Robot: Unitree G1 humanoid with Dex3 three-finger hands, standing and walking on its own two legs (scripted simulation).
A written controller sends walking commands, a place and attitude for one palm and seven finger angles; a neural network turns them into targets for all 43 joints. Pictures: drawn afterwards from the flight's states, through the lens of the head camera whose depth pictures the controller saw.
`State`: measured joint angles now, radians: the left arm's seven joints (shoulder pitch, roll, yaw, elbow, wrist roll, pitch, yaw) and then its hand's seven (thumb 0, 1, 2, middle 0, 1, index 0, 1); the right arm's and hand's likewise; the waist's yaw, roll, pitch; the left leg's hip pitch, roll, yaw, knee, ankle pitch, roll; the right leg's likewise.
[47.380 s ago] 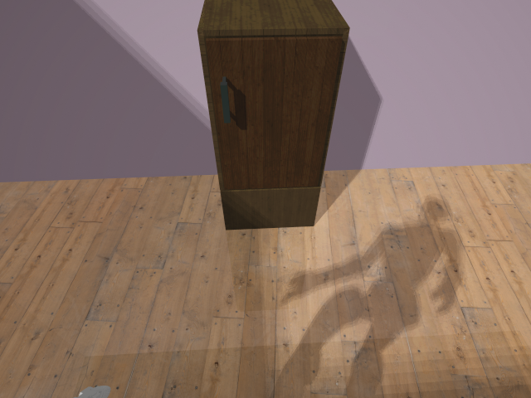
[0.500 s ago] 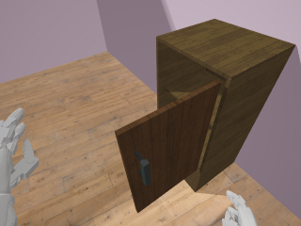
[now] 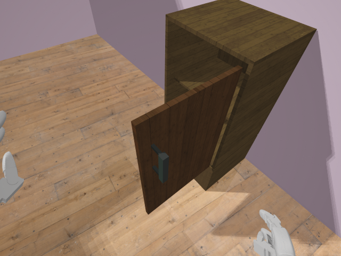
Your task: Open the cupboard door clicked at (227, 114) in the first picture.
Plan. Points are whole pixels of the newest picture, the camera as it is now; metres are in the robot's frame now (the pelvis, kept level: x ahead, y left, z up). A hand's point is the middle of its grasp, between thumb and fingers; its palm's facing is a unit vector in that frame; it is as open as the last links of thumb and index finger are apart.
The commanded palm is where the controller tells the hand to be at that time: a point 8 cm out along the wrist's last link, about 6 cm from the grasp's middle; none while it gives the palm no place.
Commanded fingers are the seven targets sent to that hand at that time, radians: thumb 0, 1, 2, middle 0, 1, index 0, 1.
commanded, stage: step back with the hand held close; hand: left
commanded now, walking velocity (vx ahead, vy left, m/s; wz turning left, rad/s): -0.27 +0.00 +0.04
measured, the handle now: (159, 163) +0.37 +0.06 -0.04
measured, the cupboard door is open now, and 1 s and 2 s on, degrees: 90 90 90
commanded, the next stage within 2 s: stop stepping back and stand still in 0.88 s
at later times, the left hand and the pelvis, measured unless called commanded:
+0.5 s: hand out of the picture +0.10 +0.29 +0.17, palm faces +0.59 -0.64 -0.49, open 7.4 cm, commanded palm +0.04 +0.30 +0.18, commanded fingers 0.00 0.90 0.90 -0.20 -0.30 -0.20 -0.30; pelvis -0.06 -0.01 -0.02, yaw +6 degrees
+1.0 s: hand out of the picture +0.05 +0.22 +0.17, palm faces +0.31 -0.80 -0.51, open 7.4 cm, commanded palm -0.01 +0.27 +0.18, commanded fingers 0.00 0.90 0.90 -0.20 -0.30 -0.20 -0.30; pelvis -0.16 -0.03 +0.01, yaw -2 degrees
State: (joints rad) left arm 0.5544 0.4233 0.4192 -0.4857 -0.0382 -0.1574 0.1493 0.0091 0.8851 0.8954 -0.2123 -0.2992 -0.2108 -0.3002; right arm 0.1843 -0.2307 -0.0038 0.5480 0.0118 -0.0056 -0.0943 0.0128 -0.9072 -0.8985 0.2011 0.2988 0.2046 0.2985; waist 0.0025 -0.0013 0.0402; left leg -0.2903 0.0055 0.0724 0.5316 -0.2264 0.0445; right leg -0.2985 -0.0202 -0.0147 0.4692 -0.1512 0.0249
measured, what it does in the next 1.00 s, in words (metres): walks backwards: right foot, then left foot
